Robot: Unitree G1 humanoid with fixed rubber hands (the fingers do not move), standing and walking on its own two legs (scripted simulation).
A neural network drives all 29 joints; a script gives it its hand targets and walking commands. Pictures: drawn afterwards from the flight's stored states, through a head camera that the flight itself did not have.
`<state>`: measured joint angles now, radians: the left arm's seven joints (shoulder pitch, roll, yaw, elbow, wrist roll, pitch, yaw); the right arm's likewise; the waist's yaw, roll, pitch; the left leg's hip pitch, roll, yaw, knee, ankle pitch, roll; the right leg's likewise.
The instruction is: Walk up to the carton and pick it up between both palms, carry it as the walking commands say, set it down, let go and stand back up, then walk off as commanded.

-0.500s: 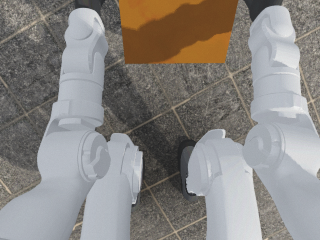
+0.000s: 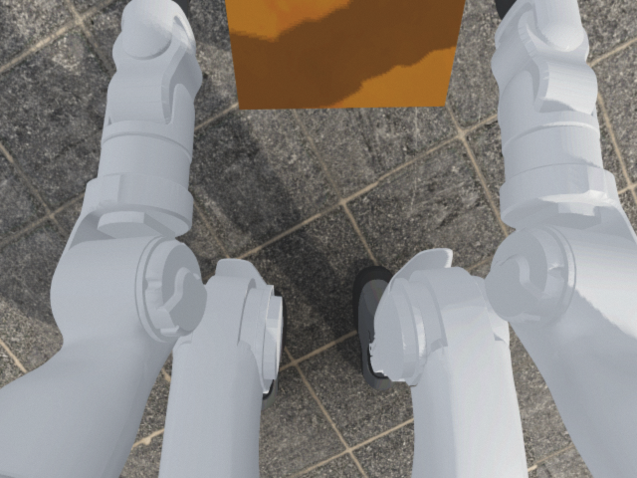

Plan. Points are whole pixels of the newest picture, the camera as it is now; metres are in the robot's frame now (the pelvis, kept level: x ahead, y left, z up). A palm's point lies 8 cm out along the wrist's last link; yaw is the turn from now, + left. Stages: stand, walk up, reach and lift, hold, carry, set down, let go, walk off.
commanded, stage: set down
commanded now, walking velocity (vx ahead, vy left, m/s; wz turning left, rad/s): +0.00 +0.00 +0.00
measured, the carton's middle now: out of the picture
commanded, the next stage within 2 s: none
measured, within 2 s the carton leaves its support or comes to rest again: rests again in 0.94 s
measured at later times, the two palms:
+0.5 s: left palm (171, 0) +0.56 +0.11 -0.17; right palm out of the picture +0.54 -0.20 -0.16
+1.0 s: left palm (155, 79) +0.50 +0.15 -0.21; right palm (517, 102) +0.46 -0.24 -0.22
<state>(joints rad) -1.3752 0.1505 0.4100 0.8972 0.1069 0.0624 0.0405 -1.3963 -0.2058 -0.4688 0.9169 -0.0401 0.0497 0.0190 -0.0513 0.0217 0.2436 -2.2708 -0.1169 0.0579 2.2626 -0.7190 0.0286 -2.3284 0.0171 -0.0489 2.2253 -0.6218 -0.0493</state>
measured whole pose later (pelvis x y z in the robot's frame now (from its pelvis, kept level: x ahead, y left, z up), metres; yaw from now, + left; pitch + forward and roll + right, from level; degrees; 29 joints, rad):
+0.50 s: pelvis +0.01 +0.01 -0.01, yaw -1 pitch +41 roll -1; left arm -1.37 0.16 0.37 0.92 0.06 0.02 0.05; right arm -1.39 -0.24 -0.44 0.98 0.00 0.02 0.03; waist -0.04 0.02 0.28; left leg -2.26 -0.11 0.06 2.31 -0.76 0.05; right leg -2.31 0.02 -0.05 2.26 -0.66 -0.04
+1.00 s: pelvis -0.02 +0.01 -0.02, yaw +0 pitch +29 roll +0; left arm -1.38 0.35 0.00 1.07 -0.25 0.08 0.14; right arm -1.30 -0.44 -0.10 1.12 0.30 0.03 -0.06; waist -0.04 0.03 0.52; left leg -2.17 -0.10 0.08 2.34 -0.69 0.05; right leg -2.22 0.01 -0.05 2.30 -0.59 -0.04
